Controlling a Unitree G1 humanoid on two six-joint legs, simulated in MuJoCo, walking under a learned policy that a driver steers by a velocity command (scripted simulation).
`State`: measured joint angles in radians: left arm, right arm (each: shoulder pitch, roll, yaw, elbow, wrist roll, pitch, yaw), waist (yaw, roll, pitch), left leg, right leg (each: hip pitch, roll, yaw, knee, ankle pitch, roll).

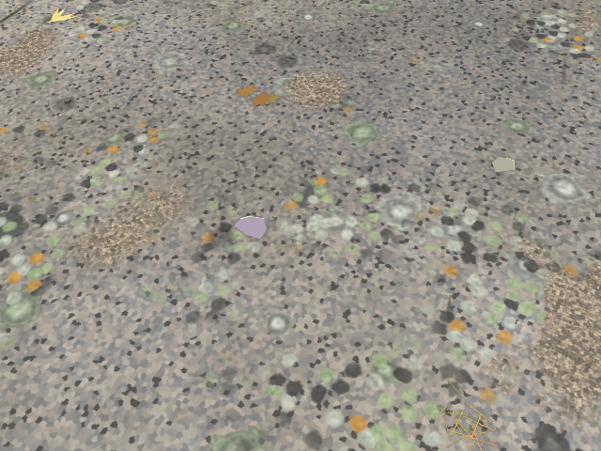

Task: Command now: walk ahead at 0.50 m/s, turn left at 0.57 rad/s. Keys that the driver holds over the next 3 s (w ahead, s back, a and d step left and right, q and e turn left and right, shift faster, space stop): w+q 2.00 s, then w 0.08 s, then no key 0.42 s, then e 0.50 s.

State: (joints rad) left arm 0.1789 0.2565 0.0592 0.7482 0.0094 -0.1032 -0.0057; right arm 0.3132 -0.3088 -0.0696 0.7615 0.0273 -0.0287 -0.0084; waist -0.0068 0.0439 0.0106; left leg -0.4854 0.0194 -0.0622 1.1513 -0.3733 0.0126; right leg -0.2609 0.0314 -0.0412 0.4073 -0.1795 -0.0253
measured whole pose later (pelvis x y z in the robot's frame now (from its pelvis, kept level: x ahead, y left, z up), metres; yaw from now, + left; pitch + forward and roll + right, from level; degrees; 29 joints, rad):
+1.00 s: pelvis +0.54 +0.13 +0.00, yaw +36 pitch +1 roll -1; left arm 0.22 0.27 0.06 0.74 0.01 -0.09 -0.01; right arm 0.30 -0.32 -0.07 0.67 0.03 -0.01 -0.01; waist 0.01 0.05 0.02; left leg -0.52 0.03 -0.07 1.18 -0.36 0.01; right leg -0.26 0.02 -0.07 0.44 -0.20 -0.03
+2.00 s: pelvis +0.91 +0.56 +0.00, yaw +71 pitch +1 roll -1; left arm 0.22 0.27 0.06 0.75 0.01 -0.09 -0.01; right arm 0.30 -0.32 -0.07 0.68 0.03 -0.01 -0.01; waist 0.01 0.05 0.03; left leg -0.52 0.02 -0.07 1.18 -0.35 0.01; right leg -0.25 0.02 -0.07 0.44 -0.19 -0.03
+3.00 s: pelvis +0.96 +0.79 +0.00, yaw +64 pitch +1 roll +1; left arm 0.15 0.32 0.08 0.75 -0.02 0.05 0.01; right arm 0.14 -0.28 -0.08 0.80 -0.01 0.00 -0.05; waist -0.01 -0.02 0.06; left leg -0.26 0.05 0.14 0.47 -0.24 0.01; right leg -0.48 -0.03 0.00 0.99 -0.48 0.06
